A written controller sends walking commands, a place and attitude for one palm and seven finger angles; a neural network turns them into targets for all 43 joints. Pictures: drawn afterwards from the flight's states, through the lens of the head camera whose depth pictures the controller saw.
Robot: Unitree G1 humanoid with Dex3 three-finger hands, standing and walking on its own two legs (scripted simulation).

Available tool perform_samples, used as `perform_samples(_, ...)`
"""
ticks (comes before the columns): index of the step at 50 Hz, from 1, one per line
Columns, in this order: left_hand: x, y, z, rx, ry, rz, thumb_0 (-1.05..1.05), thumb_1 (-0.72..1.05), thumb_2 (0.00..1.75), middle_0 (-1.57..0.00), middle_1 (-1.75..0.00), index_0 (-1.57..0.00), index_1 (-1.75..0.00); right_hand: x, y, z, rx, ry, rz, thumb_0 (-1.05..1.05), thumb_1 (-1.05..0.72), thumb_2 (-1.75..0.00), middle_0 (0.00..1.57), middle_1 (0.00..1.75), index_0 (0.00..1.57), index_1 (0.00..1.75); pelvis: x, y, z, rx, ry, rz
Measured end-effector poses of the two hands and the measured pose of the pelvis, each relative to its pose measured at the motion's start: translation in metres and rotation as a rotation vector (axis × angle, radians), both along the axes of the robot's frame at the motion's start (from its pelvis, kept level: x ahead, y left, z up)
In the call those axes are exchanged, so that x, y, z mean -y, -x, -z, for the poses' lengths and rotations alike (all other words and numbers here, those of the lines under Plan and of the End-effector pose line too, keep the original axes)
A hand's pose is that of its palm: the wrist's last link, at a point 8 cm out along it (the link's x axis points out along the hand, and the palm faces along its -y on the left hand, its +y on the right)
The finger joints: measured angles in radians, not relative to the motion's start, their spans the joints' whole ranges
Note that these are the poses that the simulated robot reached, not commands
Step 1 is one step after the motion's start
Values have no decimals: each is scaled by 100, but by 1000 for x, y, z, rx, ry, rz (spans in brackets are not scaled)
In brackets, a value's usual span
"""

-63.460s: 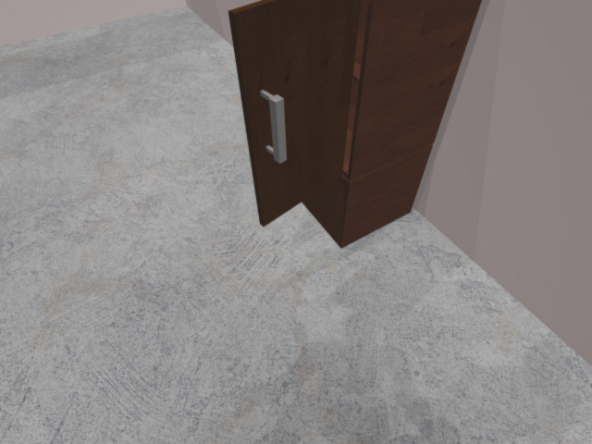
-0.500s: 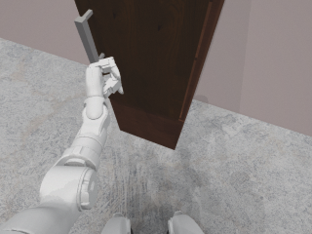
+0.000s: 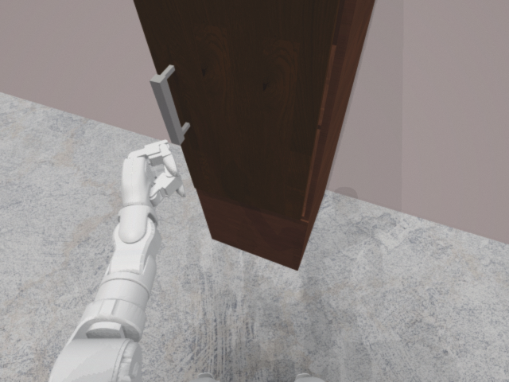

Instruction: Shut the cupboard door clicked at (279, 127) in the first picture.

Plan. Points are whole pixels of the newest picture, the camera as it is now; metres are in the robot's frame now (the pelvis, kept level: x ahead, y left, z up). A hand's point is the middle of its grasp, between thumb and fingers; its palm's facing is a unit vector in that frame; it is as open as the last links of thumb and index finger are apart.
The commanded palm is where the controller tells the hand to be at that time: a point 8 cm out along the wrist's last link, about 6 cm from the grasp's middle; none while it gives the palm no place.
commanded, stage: draw the hand back to the body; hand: left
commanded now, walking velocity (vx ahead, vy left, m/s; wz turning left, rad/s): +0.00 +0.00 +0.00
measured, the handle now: (174, 106) +0.65 +0.15 +0.04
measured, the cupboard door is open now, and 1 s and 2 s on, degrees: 2 2 2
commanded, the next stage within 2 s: step back with the hand held close in 1.28 s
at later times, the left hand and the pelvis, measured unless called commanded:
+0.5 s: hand (72, 240) +0.29 +0.21 +0.14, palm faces +0.22 -0.94 -0.25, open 3.4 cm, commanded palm +0.24 +0.25 +0.17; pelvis +0.01 +0.01 +0.04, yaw +2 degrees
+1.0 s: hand out of the picture +0.19 +0.30 +0.21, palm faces +0.51 -0.74 -0.44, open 6.8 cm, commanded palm +0.15 +0.32 +0.22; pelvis +0.03 +0.01 +0.05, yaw +3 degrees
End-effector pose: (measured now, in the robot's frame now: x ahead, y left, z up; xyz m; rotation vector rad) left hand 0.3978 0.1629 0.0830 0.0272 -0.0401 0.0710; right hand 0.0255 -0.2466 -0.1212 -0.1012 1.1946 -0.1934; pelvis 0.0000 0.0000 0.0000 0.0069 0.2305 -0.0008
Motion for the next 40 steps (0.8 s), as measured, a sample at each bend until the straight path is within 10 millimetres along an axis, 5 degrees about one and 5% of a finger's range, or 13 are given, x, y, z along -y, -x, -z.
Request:
perform_samples(11, -35, 65, -35, 25, -2, 33, 1, 90, 89, -128, -147, -128, -147, -1, -93, -39, 295, 44, -84, 2, -91, -90, 20, 29, 20, 30, -4, -1, -17, 117, 5, -22)
perform_samples(22, -78, 128, -63, -46, -200, -106, 1, 89, 89, -106, -123, -106, -123, -40, -178, -90, 493, 33, -171, 1, -91, -90, 20, 29, 20, 30, -9, -9, -39, 233, -3, -33)
perform_samples(31, -112, 171, -88, -36, -259, -241, 1, 89, 89, -82, -97, -82, -97, -66, -195, -95, 511, -1, -255, 1, -91, -90, 20, 29, 20, 30, -13, -19, -46, 273, -3, -42)
perform_samples(40, -143, 211, -113, -14, -356, -366, 1, 89, 89, -58, -70, -58, -70, -64, -187, -84, 466, -4, -252, 2, -90, -90, 21, 30, 20, 30, -15, -27, -47, 280, -2, -42)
